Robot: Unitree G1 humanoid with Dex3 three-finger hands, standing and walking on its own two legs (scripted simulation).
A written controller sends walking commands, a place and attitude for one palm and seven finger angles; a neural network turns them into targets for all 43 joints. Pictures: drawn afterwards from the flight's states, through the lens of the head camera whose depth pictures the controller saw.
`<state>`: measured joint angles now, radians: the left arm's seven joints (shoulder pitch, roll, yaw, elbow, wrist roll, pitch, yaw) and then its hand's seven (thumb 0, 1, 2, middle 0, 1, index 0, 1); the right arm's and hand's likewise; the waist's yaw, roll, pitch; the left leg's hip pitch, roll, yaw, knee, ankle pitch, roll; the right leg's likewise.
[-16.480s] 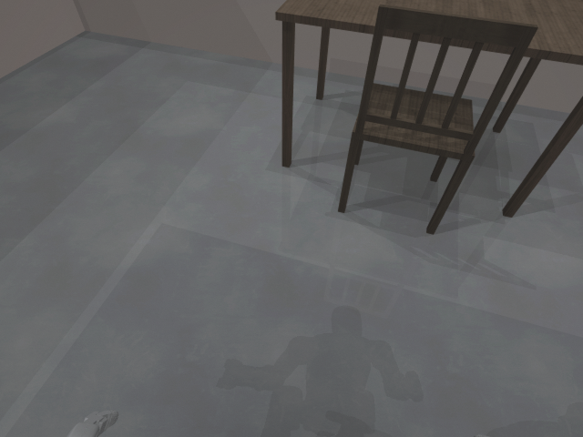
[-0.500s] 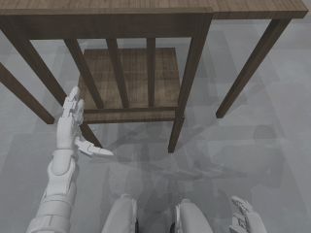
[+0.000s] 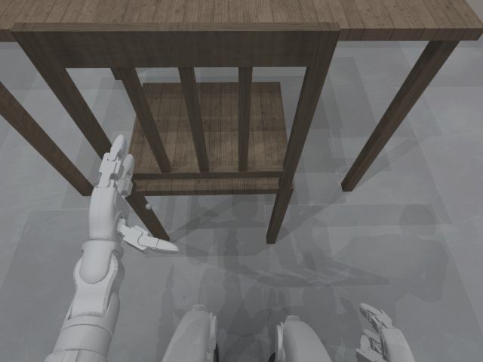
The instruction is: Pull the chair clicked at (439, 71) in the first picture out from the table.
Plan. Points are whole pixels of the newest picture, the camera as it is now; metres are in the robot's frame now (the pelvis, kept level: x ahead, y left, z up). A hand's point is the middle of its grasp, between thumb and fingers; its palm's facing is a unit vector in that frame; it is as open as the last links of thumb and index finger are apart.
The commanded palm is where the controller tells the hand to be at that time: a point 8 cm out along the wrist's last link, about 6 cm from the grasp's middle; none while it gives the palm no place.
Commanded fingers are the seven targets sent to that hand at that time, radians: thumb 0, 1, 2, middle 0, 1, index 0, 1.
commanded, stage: aim the fingers beside a spindle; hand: left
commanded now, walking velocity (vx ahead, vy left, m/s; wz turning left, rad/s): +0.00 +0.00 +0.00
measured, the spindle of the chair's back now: (197, 128) +0.52 +0.10 +0.02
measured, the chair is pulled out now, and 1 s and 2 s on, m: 0.00 0.00 0.00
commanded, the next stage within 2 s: push the fingers through the gap in 1.72 s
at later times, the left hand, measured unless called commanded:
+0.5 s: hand (159, 210) +0.36 +0.15 +0.00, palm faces -0.01 -1.00 -0.02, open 17.0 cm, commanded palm +0.34 +0.21 +0.02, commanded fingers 0.00 -0.50 0.30 -0.06 -0.08 -0.06 -0.08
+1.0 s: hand (158, 196) +0.37 +0.15 +0.03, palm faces +0.03 -1.00 -0.06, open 16.9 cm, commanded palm +0.35 +0.21 +0.02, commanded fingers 0.00 -0.50 0.30 -0.06 -0.08 -0.06 -0.08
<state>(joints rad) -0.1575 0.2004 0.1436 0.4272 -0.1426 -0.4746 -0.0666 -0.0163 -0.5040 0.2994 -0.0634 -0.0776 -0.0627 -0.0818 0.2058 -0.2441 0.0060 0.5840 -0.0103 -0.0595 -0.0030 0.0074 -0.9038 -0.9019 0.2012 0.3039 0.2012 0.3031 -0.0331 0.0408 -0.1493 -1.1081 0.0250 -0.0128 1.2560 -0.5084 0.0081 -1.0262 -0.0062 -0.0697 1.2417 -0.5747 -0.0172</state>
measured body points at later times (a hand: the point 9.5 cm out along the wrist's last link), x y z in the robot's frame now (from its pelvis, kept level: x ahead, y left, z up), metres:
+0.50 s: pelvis +0.00 +0.01 +0.00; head +0.11 +0.01 +0.43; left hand +0.35 +0.21 +0.00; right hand +0.14 -0.25 -0.11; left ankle +0.05 +0.11 -0.63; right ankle +0.01 -0.11 -0.63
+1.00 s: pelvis +0.01 +0.01 +0.00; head +0.12 +0.01 +0.43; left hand +0.36 +0.21 +0.03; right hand +0.15 -0.24 -0.11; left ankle +0.05 +0.11 -0.63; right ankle +0.01 -0.11 -0.63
